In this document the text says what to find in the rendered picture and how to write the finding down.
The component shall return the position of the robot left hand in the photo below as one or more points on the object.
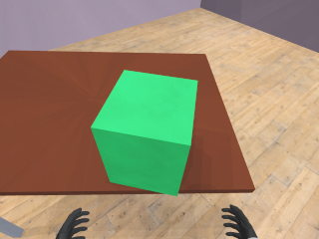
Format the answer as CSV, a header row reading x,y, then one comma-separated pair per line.
x,y
67,230

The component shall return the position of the robot right hand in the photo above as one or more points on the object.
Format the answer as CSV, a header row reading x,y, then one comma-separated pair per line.
x,y
242,225

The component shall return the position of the table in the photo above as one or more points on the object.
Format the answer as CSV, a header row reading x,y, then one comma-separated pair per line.
x,y
50,99

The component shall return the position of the carton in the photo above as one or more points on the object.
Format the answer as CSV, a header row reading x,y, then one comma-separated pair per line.
x,y
143,131

